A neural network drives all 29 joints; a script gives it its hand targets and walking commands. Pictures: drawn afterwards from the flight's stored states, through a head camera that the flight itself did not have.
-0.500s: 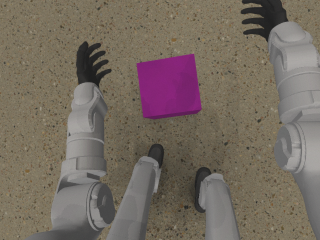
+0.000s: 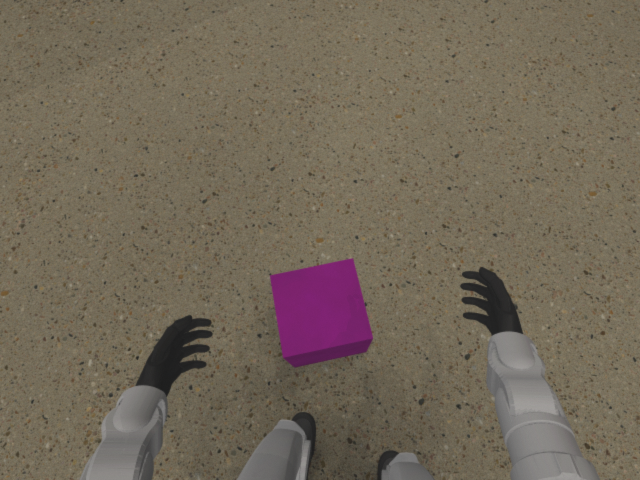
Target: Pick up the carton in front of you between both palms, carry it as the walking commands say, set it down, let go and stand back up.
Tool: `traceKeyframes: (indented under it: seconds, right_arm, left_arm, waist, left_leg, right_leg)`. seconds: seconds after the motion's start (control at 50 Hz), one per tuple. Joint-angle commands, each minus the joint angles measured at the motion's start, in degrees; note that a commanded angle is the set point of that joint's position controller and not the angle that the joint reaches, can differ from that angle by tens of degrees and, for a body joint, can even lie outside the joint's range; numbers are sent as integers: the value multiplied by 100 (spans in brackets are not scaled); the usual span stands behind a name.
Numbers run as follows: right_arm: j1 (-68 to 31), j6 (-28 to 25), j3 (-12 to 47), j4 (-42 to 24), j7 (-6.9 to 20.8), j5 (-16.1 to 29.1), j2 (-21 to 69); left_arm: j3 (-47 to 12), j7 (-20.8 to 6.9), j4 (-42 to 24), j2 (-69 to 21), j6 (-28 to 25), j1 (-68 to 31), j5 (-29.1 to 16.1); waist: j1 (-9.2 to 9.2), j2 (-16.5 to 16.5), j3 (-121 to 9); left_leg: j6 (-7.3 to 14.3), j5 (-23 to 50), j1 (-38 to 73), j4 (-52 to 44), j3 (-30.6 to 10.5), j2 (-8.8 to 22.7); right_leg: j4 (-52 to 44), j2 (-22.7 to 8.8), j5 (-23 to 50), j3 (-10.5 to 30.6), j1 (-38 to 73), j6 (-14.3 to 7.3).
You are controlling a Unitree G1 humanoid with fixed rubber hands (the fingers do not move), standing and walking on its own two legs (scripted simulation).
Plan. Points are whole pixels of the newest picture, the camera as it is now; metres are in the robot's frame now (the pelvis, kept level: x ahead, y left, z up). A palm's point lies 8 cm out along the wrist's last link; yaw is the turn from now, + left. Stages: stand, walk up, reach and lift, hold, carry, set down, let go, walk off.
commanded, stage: let go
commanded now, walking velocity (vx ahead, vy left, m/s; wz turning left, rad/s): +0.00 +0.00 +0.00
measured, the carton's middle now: (321, 316) +0.43 +0.09 -0.61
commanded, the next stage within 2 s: stand in 0.90 s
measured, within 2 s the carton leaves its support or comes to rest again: neither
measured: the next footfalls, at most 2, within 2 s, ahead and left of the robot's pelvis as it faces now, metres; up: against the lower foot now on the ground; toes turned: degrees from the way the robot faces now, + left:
none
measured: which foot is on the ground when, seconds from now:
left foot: down 0.00-1.00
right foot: down 0.00-1.00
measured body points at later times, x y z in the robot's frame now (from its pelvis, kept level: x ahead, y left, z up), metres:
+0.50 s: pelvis +0.05 -0.03 +0.04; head +0.08 -0.02 +0.49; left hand +0.21 +0.21 -0.04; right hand +0.24 -0.25 -0.04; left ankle +0.05 +0.11 -0.70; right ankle -0.01 -0.14 -0.70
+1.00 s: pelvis +0.03 -0.01 +0.03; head +0.03 +0.01 +0.48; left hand +0.18 +0.25 -0.06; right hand +0.20 -0.26 -0.05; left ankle +0.05 +0.11 -0.70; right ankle -0.01 -0.14 -0.70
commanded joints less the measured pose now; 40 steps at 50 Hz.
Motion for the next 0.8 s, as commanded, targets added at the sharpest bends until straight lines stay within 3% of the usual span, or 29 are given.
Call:
traceKeyframes:
  seconds: [0.0,0.14,0.34,0.42,0.52,0.54,0.56,0.62,0.78]
  right_arm:
    - [20,-289,38,-573,81,130,-498]
    - [1206,-416,132,-639,225,172,-554]
    - [2501,-400,476,-987,534,281,-576]
    - [2765,-298,654,-1256,660,393,-599]
    - [2833,-115,764,-1501,763,462,-628]
    - [3097,-277,800,-1240,655,612,-581]
    - [3047,-280,831,-1290,605,598,-587]
    - [2841,-217,862,-1357,573,619,-648]
    - [2880,68,779,-1291,579,492,-721]
  left_arm:
    - [-155,78,-815,417,-202,631,-126]
    - [-249,151,-1018,601,-255,1188,-202]
    - [-13,205,-397,670,-268,1729,-64]
    - [69,222,-290,731,-219,1780,2]
    - [126,196,-265,797,-56,1632,60]
    - [180,323,-567,957,228,1465,152]
    - [103,361,-431,924,313,1562,129]
    - [81,393,-411,927,442,1489,97]
    - [4,424,-607,882,749,1300,56]
  waist:
    - [-34,-7,-2495]
    - [-348,20,-1552]
    - [-634,-310,-956]
    - [-647,-314,-632]
    - [-664,-334,-83]
    - [-689,-259,-326]
    - [-699,-414,-276]
    - [-634,-417,11]
    - [-782,-423,370]
  left_leg:
    - [-281,1809,3985,-352,-74,-107]
    - [-306,2188,4635,-814,-180,-145]
    - [-235,2851,5102,-1413,-84,-244]
    - [-184,2511,5112,-1618,-22,-314]
    - [-139,1750,5189,-1731,80,-390]
    - [-175,1647,4920,-1539,148,-499]
    - [-166,1506,4848,-1525,129,-510]
    - [-146,1167,4750,-1477,150,-521]
    - [-168,802,5020,-1456,164,-520]
  right_leg:
    - [-861,302,343,-495,326,-153]
    - [-1373,216,656,-501,1241,-181]
    - [-2025,86,2178,-380,2860,-27]
    - [-2171,28,2479,-308,3117,-11]
    - [-2357,-47,2152,-248,3043,-3]
    - [-2130,-110,2760,-231,3276,54]
    - [-2064,-106,2978,-206,3288,100]
    - [-2081,-117,2477,-191,3098,106]
    - [-2291,-55,1472,-299,2812,-36]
